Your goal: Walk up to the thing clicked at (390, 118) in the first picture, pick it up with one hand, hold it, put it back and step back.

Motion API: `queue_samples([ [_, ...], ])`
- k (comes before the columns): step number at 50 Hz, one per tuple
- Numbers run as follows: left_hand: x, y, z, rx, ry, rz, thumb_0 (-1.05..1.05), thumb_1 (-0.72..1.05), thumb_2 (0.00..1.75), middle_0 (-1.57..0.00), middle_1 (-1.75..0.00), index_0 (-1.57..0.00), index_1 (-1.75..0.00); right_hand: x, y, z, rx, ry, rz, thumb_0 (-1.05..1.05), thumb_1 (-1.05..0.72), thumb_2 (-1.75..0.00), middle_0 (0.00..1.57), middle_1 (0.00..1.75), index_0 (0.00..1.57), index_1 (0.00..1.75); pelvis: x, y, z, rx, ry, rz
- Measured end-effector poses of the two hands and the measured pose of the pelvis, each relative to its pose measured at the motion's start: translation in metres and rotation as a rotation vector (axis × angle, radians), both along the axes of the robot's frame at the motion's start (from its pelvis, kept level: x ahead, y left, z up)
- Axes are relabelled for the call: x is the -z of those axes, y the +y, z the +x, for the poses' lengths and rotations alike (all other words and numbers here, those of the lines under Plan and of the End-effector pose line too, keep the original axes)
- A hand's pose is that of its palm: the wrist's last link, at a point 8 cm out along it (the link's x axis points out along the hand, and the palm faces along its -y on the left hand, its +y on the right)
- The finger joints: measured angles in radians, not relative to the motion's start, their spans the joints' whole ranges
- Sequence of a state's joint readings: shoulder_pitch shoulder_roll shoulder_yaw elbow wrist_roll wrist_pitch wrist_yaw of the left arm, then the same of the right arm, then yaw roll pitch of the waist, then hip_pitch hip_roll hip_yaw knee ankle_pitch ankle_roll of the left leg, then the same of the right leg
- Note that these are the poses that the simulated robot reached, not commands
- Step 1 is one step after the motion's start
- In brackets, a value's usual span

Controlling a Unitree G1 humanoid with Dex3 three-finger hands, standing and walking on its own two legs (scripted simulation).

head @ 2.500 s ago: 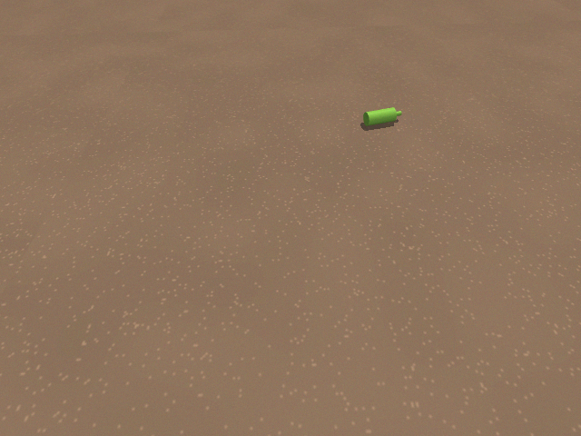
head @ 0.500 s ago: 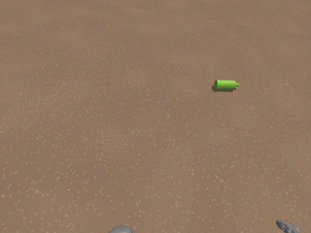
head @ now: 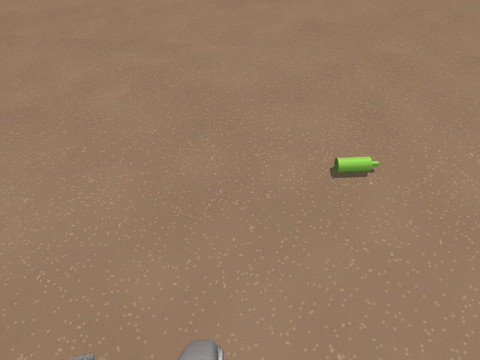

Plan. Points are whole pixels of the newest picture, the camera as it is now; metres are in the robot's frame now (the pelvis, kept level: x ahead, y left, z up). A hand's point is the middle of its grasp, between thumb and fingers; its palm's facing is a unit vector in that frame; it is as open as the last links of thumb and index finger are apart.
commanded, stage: walk up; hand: left
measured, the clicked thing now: (357, 164) +1.26 -0.52 -0.72
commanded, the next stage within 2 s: none
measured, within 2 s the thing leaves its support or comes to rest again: neither
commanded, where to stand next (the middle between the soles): +0.93 -0.77 m, yaw +7 degrees
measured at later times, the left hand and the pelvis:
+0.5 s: hand (187, 277) +0.31 +0.17 -0.15, palm faces -0.02 -0.96 -0.27, open 7.4 cm; pelvis +0.23 -0.10 +0.00, yaw +0 degrees
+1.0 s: hand (265, 233) +0.42 +0.00 -0.13, palm faces +0.08 -0.93 -0.36, open 7.4 cm; pelvis +0.39 -0.29 +0.00, yaw +2 degrees
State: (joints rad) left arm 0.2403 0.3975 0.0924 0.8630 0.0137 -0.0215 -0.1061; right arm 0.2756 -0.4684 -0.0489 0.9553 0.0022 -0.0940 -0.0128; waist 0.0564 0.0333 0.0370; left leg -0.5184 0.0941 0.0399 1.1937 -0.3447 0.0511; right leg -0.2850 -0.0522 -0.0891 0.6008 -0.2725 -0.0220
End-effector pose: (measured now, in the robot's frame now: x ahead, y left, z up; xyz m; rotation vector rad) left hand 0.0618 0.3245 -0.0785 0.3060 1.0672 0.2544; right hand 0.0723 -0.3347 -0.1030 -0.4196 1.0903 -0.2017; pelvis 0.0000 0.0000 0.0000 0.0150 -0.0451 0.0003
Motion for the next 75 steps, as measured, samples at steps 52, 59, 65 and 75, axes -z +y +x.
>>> queue_samples([
  [52, 0.025, -0.291, 0.349, -0.070, 0.106, -0.037, 0.01, 0.90, 0.90, -0.20, -0.30, -0.20, -0.30, -0.012, -0.272, 0.418, -0.090, 0.056, -0.026, 0.01, -0.91, -0.89, 0.21, 0.30, 0.20, 0.30, 0.000, -0.293, 0.406, -0.039, 0.012, -0.035],
  [59, 0.065, -0.327, 0.389, -0.055, 0.159, -0.112, 0.01, 0.91, 0.90, -0.20, -0.30, -0.20, -0.30, -0.021, -0.302, 0.465, -0.075, -0.003, -0.117, 0.01, -0.90, -0.89, 0.21, 0.30, 0.20, 0.30, 0.017, -0.310, 0.452, -0.059, 0.003, -0.007],
  [65, 0.059, -0.354, 0.454, 0.033, 0.135, -0.126, 0.01, 0.91, 0.90, -0.20, -0.30, -0.20, -0.30, -0.042, -0.338, 0.469, 0.013, -0.036, -0.149, 0.01, -0.90, -0.89, 0.21, 0.30, 0.20, 0.30, 0.007, -0.337, 0.480, -0.038, -0.017, 0.004],
  [75, 0.031, -0.402, 0.550, 0.060, 0.054, -0.045, 0.01, 0.91, 0.90, -0.20, -0.30, -0.20, -0.30, -0.030, -0.435, 0.480, 0.045, 0.049, -0.144, 0.01, -0.90, -0.89, 0.21, 0.30, 0.21, 0.31, 0.010, -0.417, 0.529, -0.006, -0.009, 0.016],
])
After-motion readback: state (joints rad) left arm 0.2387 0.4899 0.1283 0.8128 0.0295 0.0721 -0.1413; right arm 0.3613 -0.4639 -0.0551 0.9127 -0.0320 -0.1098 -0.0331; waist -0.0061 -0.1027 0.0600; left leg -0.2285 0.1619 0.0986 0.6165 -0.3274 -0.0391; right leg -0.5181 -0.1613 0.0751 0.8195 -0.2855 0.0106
